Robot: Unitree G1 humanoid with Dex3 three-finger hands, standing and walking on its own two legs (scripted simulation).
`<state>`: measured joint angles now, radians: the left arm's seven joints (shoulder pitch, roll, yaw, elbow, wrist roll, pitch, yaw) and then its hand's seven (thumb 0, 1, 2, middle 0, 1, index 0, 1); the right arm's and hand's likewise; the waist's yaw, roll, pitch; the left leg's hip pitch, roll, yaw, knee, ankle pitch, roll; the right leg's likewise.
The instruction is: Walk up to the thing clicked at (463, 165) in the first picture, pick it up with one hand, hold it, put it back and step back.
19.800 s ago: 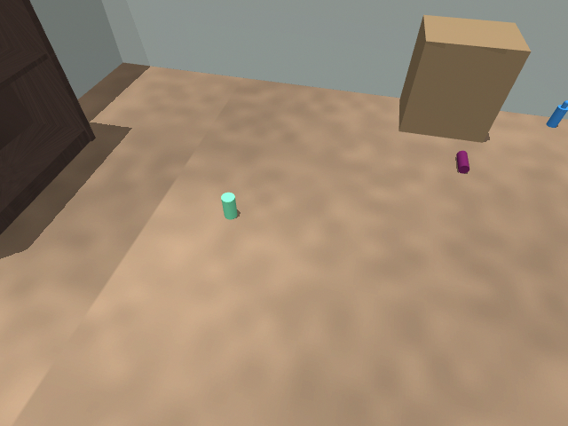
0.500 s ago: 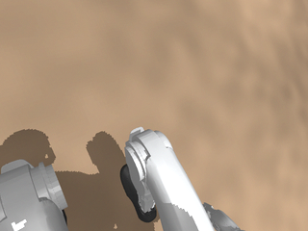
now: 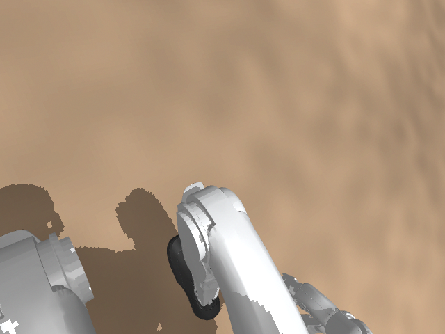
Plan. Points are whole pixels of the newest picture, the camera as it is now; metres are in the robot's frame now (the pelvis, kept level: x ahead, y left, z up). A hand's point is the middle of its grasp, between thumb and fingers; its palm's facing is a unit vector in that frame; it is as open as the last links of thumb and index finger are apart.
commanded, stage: rest palm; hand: left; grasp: from above
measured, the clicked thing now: out of the picture +0.44 +0.37 -0.28
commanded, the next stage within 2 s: close in 0.60 s
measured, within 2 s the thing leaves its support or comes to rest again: neither
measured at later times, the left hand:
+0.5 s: hand out of the picture +0.43 +0.35 -0.26, palm faces -0.41 -0.19 -0.89, open 14.1 cm
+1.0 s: hand out of the picture +0.42 +0.36 -0.26, palm faces -0.43 -0.19 -0.88, open 12.6 cm
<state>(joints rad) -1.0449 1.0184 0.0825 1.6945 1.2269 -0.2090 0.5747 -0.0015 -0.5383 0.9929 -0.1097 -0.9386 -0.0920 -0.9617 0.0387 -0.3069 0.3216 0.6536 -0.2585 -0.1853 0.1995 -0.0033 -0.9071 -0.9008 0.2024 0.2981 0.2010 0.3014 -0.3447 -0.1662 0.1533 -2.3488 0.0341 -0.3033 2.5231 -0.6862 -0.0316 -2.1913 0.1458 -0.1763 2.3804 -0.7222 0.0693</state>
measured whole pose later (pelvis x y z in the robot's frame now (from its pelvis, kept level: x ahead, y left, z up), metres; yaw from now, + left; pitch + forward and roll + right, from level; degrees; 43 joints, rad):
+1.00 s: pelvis +0.00 +0.00 +0.00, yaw -1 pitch +26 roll -15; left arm -1.04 1.05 0.08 1.70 1.21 -0.21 0.59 0.00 -0.25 0.77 -0.26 -0.89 -0.28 -0.87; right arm 0.04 -0.33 0.35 0.64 -0.27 -0.21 0.22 0.00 -0.90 -0.90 0.20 0.30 0.20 0.30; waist -0.35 -0.19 0.19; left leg -2.34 0.04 -0.32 2.53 -0.69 -0.03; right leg -2.18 0.15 -0.19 2.37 -0.71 0.07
